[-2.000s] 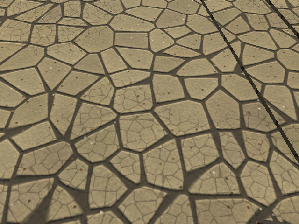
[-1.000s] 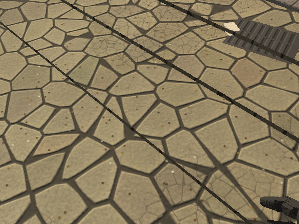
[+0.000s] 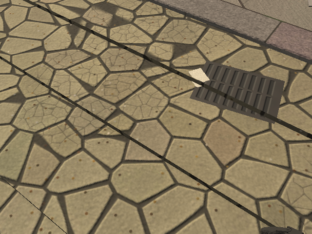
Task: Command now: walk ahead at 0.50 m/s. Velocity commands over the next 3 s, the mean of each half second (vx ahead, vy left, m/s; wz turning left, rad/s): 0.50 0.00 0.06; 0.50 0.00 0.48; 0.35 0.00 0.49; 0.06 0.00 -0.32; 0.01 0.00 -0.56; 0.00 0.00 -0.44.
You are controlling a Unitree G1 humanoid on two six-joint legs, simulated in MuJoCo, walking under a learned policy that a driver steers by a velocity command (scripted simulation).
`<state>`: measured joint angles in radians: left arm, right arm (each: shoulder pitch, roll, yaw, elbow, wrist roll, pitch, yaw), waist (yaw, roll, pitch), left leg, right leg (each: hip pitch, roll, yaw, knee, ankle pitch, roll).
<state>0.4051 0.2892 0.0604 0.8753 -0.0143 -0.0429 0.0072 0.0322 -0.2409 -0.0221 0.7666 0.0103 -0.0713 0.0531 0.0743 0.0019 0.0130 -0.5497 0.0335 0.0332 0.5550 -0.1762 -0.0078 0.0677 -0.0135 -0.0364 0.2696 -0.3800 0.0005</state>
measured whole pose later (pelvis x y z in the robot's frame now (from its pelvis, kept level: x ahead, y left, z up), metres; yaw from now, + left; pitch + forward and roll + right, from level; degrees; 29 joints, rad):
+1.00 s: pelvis +0.48 +0.03 +0.02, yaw +19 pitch +1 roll -2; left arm 0.33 0.26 0.08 0.94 -0.01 -0.06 0.03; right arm 0.05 -0.24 -0.07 0.76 0.03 -0.01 0.06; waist 0.07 0.02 0.04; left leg -0.60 0.08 0.07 0.67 -0.11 0.07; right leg 0.13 -0.06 -0.33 0.28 -0.39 0.07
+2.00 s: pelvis +0.74 +0.20 +0.04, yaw +20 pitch +2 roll -2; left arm 0.22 0.33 0.11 0.77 -0.01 0.05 0.06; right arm 0.21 -0.23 -0.04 0.77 -0.03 0.01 -0.04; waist 0.00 -0.05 0.01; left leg -0.23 0.01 0.02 0.44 -0.24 0.04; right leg -0.70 0.07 0.10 1.30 -0.37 0.06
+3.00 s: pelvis +0.77 +0.18 +0.05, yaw -10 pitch +1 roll -1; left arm 0.19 0.29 0.08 0.65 -0.01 0.07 0.03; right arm 0.17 -0.21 -0.04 0.69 -0.01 0.01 -0.04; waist -0.01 -0.04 0.04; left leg -0.27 0.02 0.00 0.49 -0.42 0.01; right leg -0.50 0.06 0.09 1.07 -0.46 0.09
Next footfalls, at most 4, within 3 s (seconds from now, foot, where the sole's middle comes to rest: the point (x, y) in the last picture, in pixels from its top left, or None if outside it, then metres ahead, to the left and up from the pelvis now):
0.52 right None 0.41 -0.13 -0.74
1.04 left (132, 189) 0.64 0.19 -0.74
1.50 right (148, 130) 0.94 0.14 -0.71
1.84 left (111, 166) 0.74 0.30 -0.74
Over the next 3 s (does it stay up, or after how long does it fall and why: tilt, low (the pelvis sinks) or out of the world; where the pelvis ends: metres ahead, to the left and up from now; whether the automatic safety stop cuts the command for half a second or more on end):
stays up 0.77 0.18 0.05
